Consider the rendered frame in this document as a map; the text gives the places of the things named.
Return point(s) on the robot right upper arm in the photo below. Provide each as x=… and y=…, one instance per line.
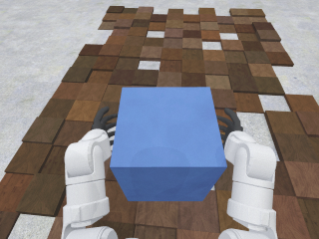
x=232, y=233

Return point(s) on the carton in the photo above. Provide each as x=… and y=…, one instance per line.
x=167, y=144

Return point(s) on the robot left upper arm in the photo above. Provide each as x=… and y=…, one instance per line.
x=103, y=232

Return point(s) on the robot right hand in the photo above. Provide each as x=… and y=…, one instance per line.
x=234, y=125

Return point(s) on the robot right forearm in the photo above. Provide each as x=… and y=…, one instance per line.
x=253, y=178

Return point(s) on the robot left forearm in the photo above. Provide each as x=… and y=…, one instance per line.
x=84, y=176

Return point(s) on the robot left hand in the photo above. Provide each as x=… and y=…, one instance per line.
x=100, y=122

